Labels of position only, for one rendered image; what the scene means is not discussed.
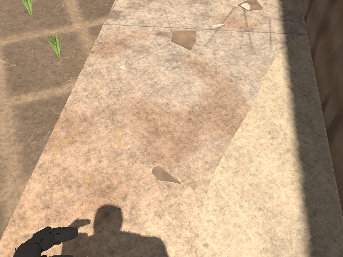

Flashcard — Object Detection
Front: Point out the left robot hand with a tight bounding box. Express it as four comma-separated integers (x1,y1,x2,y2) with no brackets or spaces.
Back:
13,226,78,257

